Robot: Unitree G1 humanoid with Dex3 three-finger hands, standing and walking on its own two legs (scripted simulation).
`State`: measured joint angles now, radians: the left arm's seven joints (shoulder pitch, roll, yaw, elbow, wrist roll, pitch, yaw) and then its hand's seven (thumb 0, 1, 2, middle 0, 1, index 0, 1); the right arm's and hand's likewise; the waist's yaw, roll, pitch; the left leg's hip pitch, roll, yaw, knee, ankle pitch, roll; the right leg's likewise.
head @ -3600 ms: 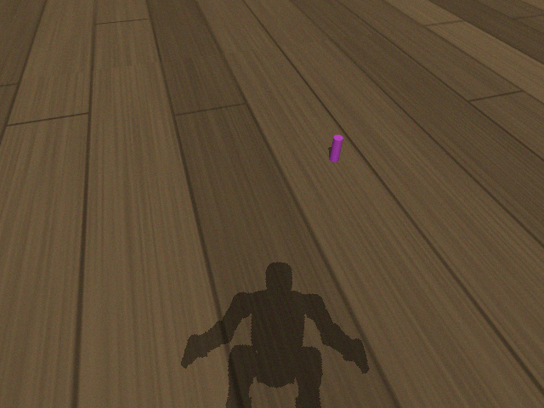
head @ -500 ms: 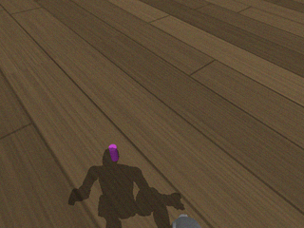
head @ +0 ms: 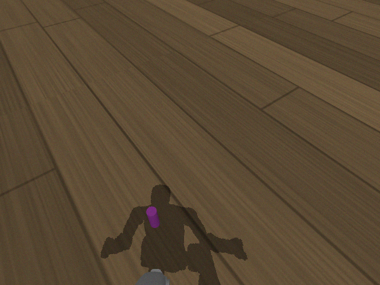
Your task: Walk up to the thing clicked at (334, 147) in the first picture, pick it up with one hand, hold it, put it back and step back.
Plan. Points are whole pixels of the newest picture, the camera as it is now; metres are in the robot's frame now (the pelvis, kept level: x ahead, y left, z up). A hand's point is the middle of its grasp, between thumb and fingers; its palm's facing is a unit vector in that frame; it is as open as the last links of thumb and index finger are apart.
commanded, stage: walk up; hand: left
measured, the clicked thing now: (153, 217) +0.54 +0.23 -0.69
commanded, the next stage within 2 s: stand in 1.76 s
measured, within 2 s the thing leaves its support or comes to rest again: neither
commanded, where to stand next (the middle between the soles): +0.20 +0.01 m, yaw -1 degrees
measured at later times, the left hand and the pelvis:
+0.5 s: hand (70, 277) +0.17 +0.31 -0.17, palm faces -0.05 -0.92 -0.39, open 7.4 cm; pelvis +0.10 +0.04 -0.02, yaw -2 degrees
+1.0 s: hand (91, 256) +0.21 +0.27 -0.15, palm faces -0.06 -0.95 -0.30, open 7.4 cm; pelvis +0.09 +0.03 +0.01, yaw -2 degrees
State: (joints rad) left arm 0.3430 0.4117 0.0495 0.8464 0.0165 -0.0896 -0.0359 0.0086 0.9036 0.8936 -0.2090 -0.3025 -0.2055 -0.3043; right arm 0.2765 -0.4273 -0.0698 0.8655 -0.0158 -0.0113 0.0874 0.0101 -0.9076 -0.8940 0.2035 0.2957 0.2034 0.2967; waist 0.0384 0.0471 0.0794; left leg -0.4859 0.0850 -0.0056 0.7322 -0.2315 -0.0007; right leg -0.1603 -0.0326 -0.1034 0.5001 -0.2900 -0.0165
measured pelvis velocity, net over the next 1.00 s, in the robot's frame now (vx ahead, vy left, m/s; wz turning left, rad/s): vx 0.09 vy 0.03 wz -0.04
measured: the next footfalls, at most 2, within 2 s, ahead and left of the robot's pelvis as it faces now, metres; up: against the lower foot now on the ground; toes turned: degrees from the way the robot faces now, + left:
left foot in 0.08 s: +0.16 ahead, +0.15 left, +0.00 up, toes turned +2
right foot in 0.50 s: +0.18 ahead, -0.09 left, +0.00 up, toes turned -2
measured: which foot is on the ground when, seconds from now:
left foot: up 0.00-0.06, down 0.08-1.00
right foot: down 0.00-0.12, up 0.14-0.48, down 0.50-1.00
